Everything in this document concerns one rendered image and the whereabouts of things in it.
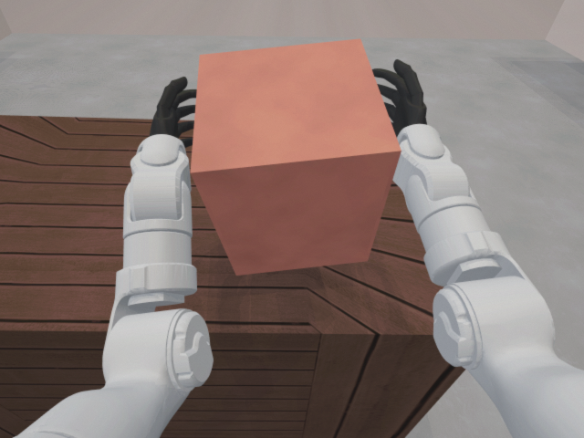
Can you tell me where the pedestal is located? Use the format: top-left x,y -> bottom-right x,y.
0,115 -> 465,438

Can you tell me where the right robot hand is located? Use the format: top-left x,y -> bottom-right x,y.
372,59 -> 427,137

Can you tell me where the robot right forearm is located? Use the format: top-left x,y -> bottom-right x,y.
392,124 -> 556,345

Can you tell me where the robot right upper arm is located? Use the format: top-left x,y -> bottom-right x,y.
433,276 -> 584,438

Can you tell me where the carton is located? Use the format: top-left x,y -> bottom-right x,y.
190,39 -> 402,276

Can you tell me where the robot left upper arm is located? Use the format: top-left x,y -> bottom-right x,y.
13,308 -> 214,438

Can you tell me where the robot left forearm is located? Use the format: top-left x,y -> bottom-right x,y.
102,134 -> 197,381

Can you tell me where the left robot hand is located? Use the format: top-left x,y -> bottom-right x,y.
150,77 -> 197,148

